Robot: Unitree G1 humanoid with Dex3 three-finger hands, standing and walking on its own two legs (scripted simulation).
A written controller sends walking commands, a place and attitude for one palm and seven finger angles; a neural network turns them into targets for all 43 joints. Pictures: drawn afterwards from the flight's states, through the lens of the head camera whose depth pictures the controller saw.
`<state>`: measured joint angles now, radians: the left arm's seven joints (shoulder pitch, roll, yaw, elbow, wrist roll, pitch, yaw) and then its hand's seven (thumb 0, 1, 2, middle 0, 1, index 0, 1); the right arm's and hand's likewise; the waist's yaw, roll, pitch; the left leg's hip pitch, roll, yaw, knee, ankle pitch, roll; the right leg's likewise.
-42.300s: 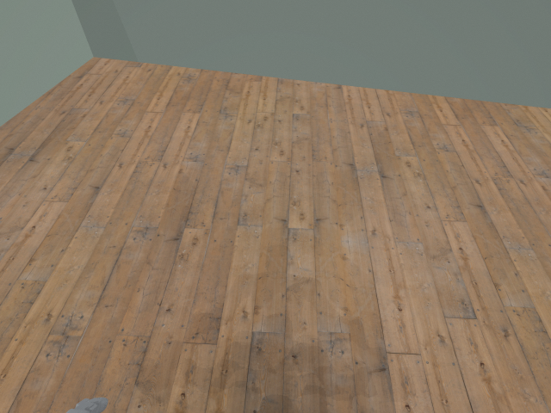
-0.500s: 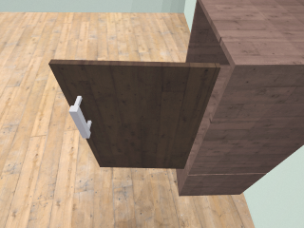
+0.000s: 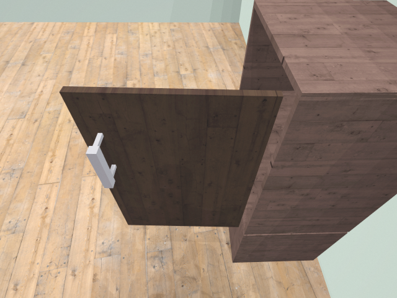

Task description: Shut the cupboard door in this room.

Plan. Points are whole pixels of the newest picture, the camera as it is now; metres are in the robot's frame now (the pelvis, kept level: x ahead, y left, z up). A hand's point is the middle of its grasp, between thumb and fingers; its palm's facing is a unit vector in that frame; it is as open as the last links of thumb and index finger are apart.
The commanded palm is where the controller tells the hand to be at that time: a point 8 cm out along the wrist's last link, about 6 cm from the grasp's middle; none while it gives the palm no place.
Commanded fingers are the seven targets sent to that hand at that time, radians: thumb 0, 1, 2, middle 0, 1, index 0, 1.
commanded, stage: look again from close up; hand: left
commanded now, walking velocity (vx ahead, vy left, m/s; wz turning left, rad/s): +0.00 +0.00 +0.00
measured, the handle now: (104, 161) +0.38 +0.25 +0.04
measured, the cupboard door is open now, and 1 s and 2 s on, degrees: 87 87 87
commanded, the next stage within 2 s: raise the hand and make a fist in 0.34 s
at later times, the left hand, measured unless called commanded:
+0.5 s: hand out of the picture +0.02 +0.18 -0.16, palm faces +0.15 -0.97 -0.20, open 7.4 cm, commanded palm +0.09 +0.22 -0.07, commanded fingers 0.00 0.90 0.90 -0.25 -0.36 -0.25 -0.36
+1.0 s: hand out of the picture +0.10 +0.19 -0.03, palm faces +0.12 -0.99 -0.05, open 5.5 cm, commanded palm +0.10 +0.23 -0.03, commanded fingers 0.00 0.90 0.90 -0.71 -0.86 -0.71 -0.86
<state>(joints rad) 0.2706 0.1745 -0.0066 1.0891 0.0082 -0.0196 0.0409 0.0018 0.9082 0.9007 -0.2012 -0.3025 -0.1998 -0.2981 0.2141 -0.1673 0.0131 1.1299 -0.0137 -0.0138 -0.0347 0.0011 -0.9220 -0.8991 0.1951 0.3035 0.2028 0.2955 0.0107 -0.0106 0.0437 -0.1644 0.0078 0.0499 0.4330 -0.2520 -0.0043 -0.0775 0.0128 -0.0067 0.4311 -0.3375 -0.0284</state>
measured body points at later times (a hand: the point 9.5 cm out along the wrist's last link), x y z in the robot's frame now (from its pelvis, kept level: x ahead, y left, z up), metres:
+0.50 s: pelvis -0.01 +0.00 +0.00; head +0.01 +0.00 +0.45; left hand +0.01 +0.23 -0.14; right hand +0.02 -0.23 -0.16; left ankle -0.01 +0.12 -0.74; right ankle -0.06 -0.10 -0.74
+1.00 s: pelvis -0.09 -0.01 -0.10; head -0.05 +0.00 +0.35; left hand +0.09 +0.24 -0.03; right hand +0.14 -0.22 -0.14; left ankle -0.01 +0.12 -0.74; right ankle -0.07 -0.09 -0.74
